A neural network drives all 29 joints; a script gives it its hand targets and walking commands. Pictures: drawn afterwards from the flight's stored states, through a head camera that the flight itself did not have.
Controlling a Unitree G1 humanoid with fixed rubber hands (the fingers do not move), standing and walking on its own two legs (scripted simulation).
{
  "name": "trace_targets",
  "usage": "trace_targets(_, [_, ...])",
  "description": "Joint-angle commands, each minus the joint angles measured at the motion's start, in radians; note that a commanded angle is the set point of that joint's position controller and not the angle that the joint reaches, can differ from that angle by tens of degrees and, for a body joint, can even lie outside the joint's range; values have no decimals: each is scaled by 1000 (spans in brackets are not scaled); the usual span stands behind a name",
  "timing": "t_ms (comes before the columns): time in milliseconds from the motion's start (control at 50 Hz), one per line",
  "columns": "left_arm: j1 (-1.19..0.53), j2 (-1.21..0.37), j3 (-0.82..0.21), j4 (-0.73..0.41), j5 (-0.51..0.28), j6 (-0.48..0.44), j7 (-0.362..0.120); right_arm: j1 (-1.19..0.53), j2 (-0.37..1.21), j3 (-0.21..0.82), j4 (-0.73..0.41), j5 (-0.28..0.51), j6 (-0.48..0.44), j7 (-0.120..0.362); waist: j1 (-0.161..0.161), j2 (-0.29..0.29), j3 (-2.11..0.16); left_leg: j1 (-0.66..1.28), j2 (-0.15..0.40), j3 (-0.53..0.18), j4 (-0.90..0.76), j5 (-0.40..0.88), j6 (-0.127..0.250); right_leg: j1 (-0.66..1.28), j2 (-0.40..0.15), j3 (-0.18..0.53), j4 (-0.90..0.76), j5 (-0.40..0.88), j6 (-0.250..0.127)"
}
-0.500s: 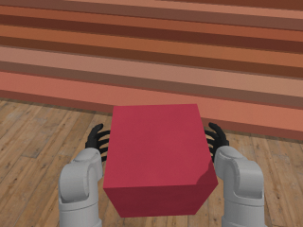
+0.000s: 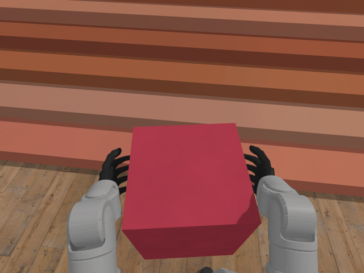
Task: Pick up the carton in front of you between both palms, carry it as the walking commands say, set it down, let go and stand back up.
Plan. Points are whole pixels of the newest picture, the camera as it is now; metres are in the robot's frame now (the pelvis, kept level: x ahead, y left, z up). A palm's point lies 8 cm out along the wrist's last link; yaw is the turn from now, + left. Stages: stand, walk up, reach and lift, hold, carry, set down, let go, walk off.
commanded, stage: carry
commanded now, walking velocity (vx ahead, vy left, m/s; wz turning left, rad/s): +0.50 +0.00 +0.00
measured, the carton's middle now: (186, 195) +0.28 +0.00 +0.02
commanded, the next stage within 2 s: none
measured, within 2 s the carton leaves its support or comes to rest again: neither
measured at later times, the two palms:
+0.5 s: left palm (123, 57) +0.65 +0.17 +0.15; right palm (225, 55) +0.65 -0.13 +0.15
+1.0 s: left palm (137, 6) +1.07 +0.16 +0.15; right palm (208, 9) +1.05 -0.13 +0.14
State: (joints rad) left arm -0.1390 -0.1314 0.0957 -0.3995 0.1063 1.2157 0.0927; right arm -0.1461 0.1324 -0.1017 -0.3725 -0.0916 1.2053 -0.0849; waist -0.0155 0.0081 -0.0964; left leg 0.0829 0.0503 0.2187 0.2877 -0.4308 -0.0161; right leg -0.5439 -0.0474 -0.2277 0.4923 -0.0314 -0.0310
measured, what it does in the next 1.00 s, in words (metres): walks ahead: right foot, then left foot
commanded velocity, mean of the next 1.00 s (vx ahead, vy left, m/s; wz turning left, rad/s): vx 0.50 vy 0.00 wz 0.00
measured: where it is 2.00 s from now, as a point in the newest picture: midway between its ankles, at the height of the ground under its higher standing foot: (189, 81)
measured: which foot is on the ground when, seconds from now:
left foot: down 0.00-0.04, up 0.06-0.50, down 0.52-1.00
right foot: up 0.00-0.00, down 0.02-0.54, up 0.56-1.00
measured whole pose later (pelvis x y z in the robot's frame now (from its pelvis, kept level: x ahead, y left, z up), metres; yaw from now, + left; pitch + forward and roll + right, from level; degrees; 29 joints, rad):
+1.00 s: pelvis +0.67 +0.02 -0.01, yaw +3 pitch +9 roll +0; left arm -0.86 0.00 0.36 -0.01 0.08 1.33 0.12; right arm -0.83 0.06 -0.28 0.01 -0.08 1.28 -0.15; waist -0.11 -0.01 -0.02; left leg -0.11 0.00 0.12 0.48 -0.51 0.04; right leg -1.01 -0.05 -0.06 1.71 -0.73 -0.10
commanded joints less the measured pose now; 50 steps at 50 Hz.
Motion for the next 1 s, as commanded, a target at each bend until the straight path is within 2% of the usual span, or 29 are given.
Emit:
trace_targets(0, [-406,-874,-699,7,-375,3,-249,-426,843,701,-45,382,12,264,32,114,-219,-110,125,54,338,837,48,456,80,-76,-47,-78,-13])
trace_targets(20, [-416,-868,-696,-4,-381,5,-253,-448,835,704,-55,380,11,264,53,-1,-283,-289,103,22,587,544,24,642,-116,193,-87,-245,-25])
trace_targets(40, [-435,-867,-690,19,-381,-6,-261,-481,844,722,-98,385,16,259,48,-297,-362,-638,-38,-44,895,99,-17,880,-391,691,-208,-384,-190])
trace_targets(60, [-428,-895,-697,14,-402,-10,-263,-499,844,720,-96,385,13,257,44,-265,-324,-740,-35,-167,1031,-30,11,824,-395,751,-294,-263,-216])
trace_targets(80, [-454,-918,-705,-12,-412,-16,-262,-517,875,720,-103,394,5,256,39,-215,-320,-762,15,-206,1072,-1,36,793,-366,629,-265,-116,-200])
trace_targets(100, [-477,-938,-713,-36,-422,-20,-261,-526,900,720,-108,398,-3,256,35,-96,-322,-754,53,-223,1042,58,53,740,-340,533,-241,-20,-173])
trace_targets(120, [-505,-952,-722,-58,-427,-25,-259,-519,915,722,-112,401,-10,254,29,-35,-301,-732,84,-232,974,110,56,667,-326,451,-244,29,-150])
trace_targets(160, [-498,-958,-730,-86,-435,-28,-257,-488,932,720,-111,394,-18,246,26,-60,-303,-686,85,-197,855,161,49,612,-285,334,-276,-8,-111])
trace_targets(260, [-495,-870,-725,-99,-441,-12,-263,-477,880,726,-107,364,-16,221,31,-114,-228,-747,61,-105,561,245,11,638,-224,179,-305,76,-119])
trace_targets(320, [-560,-788,-710,-88,-439,5,-254,-573,808,725,-122,379,5,210,42,-132,-169,-748,40,-60,401,322,15,639,-190,120,-285,152,-110])
trace_targets(400, [-763,-650,-672,-34,-428,34,-218,-805,674,701,-88,414,47,193,62,-166,-120,-685,12,-31,305,394,58,631,-178,88,-239,189,-103])
trace_targets(440, [-893,-611,-642,24,-434,56,-201,-925,623,654,-24,426,71,182,46,-176,-120,-592,1,-19,283,372,86,614,-183,73,-173,225,-88])
trace_targets(460, [-936,-598,-626,59,-441,70,-192,-956,607,627,18,432,85,175,21,-169,-151,-482,-27,7,270,334,94,589,-172,44,-81,297,-74])
trace_targets(480, [-1003,-590,-609,90,-449,84,-184,-993,588,593,65,437,95,168,-15,-117,-207,-311,-79,49,230,290,93,541,-123,-4,95,342,-47])
trace_targets(500, [-1069,-579,-583,129,-455,98,-175,-1032,571,558,113,441,107,163,-47,-22,-290,-101,-15,-48,236,224,88,408,-85,3,315,179,-27])
trace_targets(520, [-1140,-600,-564,162,-470,113,-166,-1085,540,516,160,437,114,159,-50,219,-378,82,257,-529,122,40,193,147,20,31,615,-107,14])
trace_targets(540, [-1208,-606,-548,204,-479,124,-161,-1144,562,502,212,450,121,155,-78,352,-396,176,330,-779,2,84,275,-83,116,134,828,-468,8])
trace_targets(560, [-1275,-639,-532,244,-489,125,-156,-1217,600,502,219,474,125,156,-53,278,-397,170,321,-698,44,225,273,-152,59,227,945,-458,-25])
trace_targets(600, [-1369,-723,-506,290,-500,123,-149,-1361,703,495,222,519,120,166,-42,86,-381,86,271,-506,122,479,227,-188,-6,250,891,-356,-41])
trace_targets(640, [-1432,-793,-475,324,-495,118,-141,-1475,796,478,234,548,116,174,-21,85,-412,46,241,-398,119,549,198,-145,-26,244,790,-292,-26])
trace_targets(700, [-1474,-861,-436,389,-476,110,-132,-1537,859,430,288,536,116,178,-21,96,-431,77,223,-329,123,623,213,-198,-18,205,704,-289,-16])
trace_targets(780, [-1484,-916,-408,449,-433,99,-130,-1541,891,397,339,489,113,178,-48,129,-426,176,195,-264,161,752,234,-312,-7,150,612,-252,-18])
trace_targets(820, [-1480,-929,-407,443,-422,94,-134,-1527,896,397,337,469,108,178,-66,143,-412,253,202,-267,195,821,247,-418,-5,123,669,-274,-28])
trace_targets(840, [-1475,-932,-405,435,-415,92,-136,-1517,899,395,332,457,106,177,-83,159,-411,337,223,-311,215,861,267,-521,-11,121,760,-319,-41])
trace_targets(880, [-1430,-925,-400,426,-392,91,-142,-1477,896,413,317,440,103,176,-112,132,-380,476,258,-378,236,872,276,-739,-41,151,893,-400,-56])
trace_targets(920, [-1408,-917,-398,426,-363,90,-144,-1478,912,446,295,450,103,180,-184,120,-309,727,265,-458,301,1116,285,-1108,-12,133,1159,-639,-54])
trace_targets(940, [-1378,-918,-397,442,-352,93,-144,-1466,916,464,292,458,101,181,-226,142,-267,862,274,-501,336,1332,288,-1295,12,138,1308,-814,-61])
trace_targets(960, [-1340,-913,-394,454,-339,96,-144,-1427,914,480,293,468,94,182,-254,153,-250,927,292,-521,346,1425,279,-1402,19,174,1380,-945,-76])
trace_targets(980, [-1308,-905,-393,454,-323,94,-142,-1422,921,491,266,481,84,183,-258,119,-231,895,284,-505,314,1450,257,-1401,-4,178,1293,-1011,-90])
